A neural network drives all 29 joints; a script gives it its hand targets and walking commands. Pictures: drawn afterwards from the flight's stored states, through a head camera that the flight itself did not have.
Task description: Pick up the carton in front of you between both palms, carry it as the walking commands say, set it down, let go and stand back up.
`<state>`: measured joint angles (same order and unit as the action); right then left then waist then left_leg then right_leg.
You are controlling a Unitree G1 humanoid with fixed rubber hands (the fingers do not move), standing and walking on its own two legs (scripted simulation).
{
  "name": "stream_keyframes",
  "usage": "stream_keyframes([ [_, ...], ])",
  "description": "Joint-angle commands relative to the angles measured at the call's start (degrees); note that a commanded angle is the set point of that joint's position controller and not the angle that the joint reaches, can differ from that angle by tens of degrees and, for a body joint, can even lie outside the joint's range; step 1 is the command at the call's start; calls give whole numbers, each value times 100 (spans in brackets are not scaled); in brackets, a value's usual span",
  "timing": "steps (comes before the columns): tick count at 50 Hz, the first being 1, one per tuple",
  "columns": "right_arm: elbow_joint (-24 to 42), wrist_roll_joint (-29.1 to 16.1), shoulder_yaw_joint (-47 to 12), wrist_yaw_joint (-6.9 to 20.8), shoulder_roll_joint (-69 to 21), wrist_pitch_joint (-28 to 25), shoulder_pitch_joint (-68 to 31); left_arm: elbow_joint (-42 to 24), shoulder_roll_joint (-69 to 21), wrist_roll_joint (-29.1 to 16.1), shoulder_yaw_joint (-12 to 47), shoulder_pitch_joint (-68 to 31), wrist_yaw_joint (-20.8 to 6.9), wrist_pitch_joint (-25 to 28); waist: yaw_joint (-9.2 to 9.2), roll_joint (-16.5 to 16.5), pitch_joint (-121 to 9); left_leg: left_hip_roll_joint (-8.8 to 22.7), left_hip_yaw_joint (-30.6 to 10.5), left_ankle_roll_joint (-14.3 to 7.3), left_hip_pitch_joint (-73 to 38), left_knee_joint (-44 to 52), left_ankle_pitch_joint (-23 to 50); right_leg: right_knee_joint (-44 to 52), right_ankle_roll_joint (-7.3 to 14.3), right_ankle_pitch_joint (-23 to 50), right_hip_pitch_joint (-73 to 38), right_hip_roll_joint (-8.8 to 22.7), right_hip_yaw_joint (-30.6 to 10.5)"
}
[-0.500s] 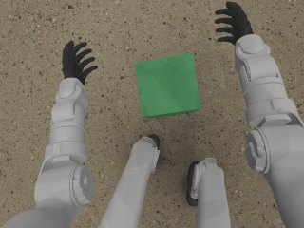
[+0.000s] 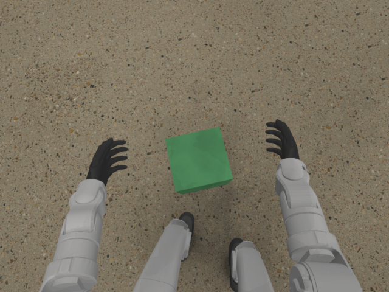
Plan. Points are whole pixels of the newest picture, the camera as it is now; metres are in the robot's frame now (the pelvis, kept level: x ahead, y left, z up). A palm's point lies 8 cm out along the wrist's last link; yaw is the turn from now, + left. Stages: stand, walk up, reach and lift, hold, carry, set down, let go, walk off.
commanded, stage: let go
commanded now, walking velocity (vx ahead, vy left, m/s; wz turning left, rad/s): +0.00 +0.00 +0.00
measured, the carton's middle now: (199, 163) +0.43 +0.09 -0.57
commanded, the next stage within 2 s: stand in 1.08 s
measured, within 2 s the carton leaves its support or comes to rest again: neither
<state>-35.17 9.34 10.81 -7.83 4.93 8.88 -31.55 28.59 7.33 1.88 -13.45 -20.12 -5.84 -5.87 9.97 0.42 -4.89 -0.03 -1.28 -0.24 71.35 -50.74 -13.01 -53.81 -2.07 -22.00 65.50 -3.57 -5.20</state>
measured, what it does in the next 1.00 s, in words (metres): rises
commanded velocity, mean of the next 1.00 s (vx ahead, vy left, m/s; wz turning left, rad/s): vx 0.00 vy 0.00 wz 0.00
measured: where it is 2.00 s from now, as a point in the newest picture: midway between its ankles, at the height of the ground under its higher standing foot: (209, 259)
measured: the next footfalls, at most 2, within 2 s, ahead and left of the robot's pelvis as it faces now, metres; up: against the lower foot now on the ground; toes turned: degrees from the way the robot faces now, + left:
none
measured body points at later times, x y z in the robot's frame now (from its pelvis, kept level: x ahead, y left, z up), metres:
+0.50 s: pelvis +0.07 -0.01 +0.07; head +0.15 -0.01 +0.51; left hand +0.23 +0.24 -0.01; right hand +0.31 -0.20 -0.02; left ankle +0.08 +0.11 -0.66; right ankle +0.01 -0.14 -0.66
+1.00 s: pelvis +0.07 -0.02 +0.07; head +0.07 -0.02 +0.52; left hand +0.22 +0.23 +0.00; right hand +0.25 -0.24 +0.00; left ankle +0.08 +0.11 -0.66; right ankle +0.01 -0.14 -0.66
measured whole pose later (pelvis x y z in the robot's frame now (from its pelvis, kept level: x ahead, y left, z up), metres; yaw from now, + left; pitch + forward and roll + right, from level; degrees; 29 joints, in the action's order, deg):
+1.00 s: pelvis +0.07 -0.02 +0.07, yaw +4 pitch -3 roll +1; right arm -27.7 -0.1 1.2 1.1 11.3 4.8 12.5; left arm 21.8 13.1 1.0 -2.2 12.6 -1.3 -11.7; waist 0.5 1.6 2.8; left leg -1.2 -3.9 1.2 11.3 -26.6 -12.4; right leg -26.8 0.9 -20.1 3.7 -1.2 -2.7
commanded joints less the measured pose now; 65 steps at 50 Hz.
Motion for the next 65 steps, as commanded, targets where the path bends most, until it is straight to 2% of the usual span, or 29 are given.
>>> stream_keyframes([
  [1, 1010, -42, 3, -132, 195, -274, -399, -664, 804, -99, 294, 257, -128, 207, 49, 263, -3272, -201, 329, 172, -4439, 541, 955, 1252, 25, -64, -1296, -198, 543],
  [4, 910, -165, -77, -66, 185, -442, 270, -739, 822, -197, 664, 933, -154, 281, -18, 32, -2598, -146, 110, 199, -4965, 880, 629, 1494, 105, -277, -1448, -135, 535],
  [6, 805, -253, -143, 18, 224, -564, 712, -854, 827, -243, 861, 1407, -114, 329, -34, -135, -2304, -117, -27, 226, -5347, 1080, 703, 1613, 163, -202, -1629, -111, 541],
  [9, 735, -335, -178, 147, 361, -738, 1360, -1112, 825, -272, 1070, 2043, 3, 398, -96, -344, -2010, -80, -165, 260, -5958, 1340, 1188, 1827, 237, 88, -2042, -109, 550],
  [12, 700, -359, -182, 257, 522, -869, 1936, -1342, 823, -298, 1186, 2505, 122, 452, -223, -417, -1712, -42, -222, 278, -6493, 1530, 1903, 2107, 283, 332, -2452, -116, 559],
  [16, 692, -366, -216, 392, 645, -966, 2604, -1458, 834, -344, 1248, 2840, 194, 497, -454, -346, -1319, -55, -210, 291, -6971, 1759, 2546, 2493, 274, 723, -3060, -78, 563],
  [22, 879, -496, -413, 598, 756, -986, 3349, -1219, 969, -368, 1148, 3092, 198, 523, -734, 71, -789, -195, -117, 241, -7158, 2120, 2786, 2953, 140, 1727, -4187, 48, 458],
  [27, 1136, -707, -586, 807, 889, -900, 3943, -979, 1027, -319, 1040, 3408, 215, 488, -833, 201, -601, -317, -53, 169, -7223, 2382, 2922, 3157, 24, 2711, -4942, 106, 365],
  [31, 1355, -883, -733, 968, 975, -780, 4174, -873, 1072, -257, 954, 3513, 241, 403, -840, 182, -275, -405, 10, 117, -7171, 2564, 2552, 3317, -18, 3092, -5236, 193, 274],
  [36, 1547, -998, -830, 1089, 1035, -588, 4191, -860, 1138, -169, 860, 3365, 220, 225, -847, 232, 238, -464, 123, 70, -7052, 2657, 1720, 3456, -51, 2869, -5265, 313, 196],
  [37, 1212, -1033, -931, 968, 941, -749, 4435, -1108, 1311, -8, 807, 3184, 357, -42, -785, 167, -58, -644, 236, 125, -6835, 2516, 1570, 3269, -88, 3556, -5635, 370, 199],
  [38, 1356, -1066, -934, 911, 980, -774, 4309, -1005, 1270, -38, 881, 3259, 412, -105, -891, 316, 10, -636, 225, 84, -6728, 2505, 1437, 3204, -117, 3701, -5574, 372, 167],
  [41, 1325, -1085, -951, 860, 1063, -730, 4177, -1033, 1242, -65, 883, 3157, 464, -222, -858, 326, 255, -618, 241, 64, -6595, 2476, 1151, 3232, -116, 3362, -5421, 391, 163],
  [46, 1239, -968, -824, 857, 1138, -545, 4250, -1149, 1198, -83, 920, 3059, 465, -441, -944, 317, 607, -566, 238, 67, -6802, 2462, 897, 3335, -29, 2526, -5148, 314, 265],
  [54, 1354, -895, -743, 959, 1168, -362, 4168, -1410, 1101, -69, 992, 2986, 506, -708, -1000, 74, 750, -451, 144, 102, -7195, 2478, 723, 3354, 127, 1476, -5049, 187, 437],
  [55, 420, -564, -594, 748, 1841, -517, 4228, -610, 1790, 21, 862, 2779, 694, -224, -997, 901, 796, 108, -150, 131, -6176, 2334, 435, 3241, 24, 428, -4823, 422, 197],
  [56, 394, -564, -547, 684, 1963, -599, 4335, -546, 1751, 74, 870, 2973, 733, -12, -1079, 726, 764, 145, -258, 84, -6030, 2398, 25, 3219, 83, -7, -4957, 447, 56],
  [57, 294, -569, -560, 676, 1960, -664, 4285, -471, 1664, 101, 892, 3021, 721, 130, -1080, 404, 747, 185, -346, 53, -5806, 2512, -430, 3149, 135, -305, -4930, 447, -19],
  [58, 199, -581, -552, 680, 1975, -731, 4245, -388, 1628, 115, 891, 3030, 703, 237, -1069, 108, 732, 233, -451, 13, -5622, 2647, -811, 3047, 177, -361, -5013, 438, -37],
  [60, 70, -612, -551, 700, 1967, -810, 4042, -177, 1624, 104, 877, 3084, 654, 376, -995, -303, 549, 315, -605, -62, -5405, 2819, -1065, 2783, 198, 12, -5298, 403, 26],
  [62, -28, -642, -551, 722, 1972, -850, 3929, 21, 1678, 103, 873, 3150, 631, 472, -962, -363, 432, 351, -642, -107, -5409, 2820, -821, 2717, 191, 362, -5436, 428, 14],
  [65, -191, -664, -549, 714, 2025, -883, 3964, 255, 1780, 100, 878, 3169, 656, 565, -1000, -279, 311, 358, -575, -135, -5698, 2622, 47, 2772, 192, 848, -5444, 491, -62],
])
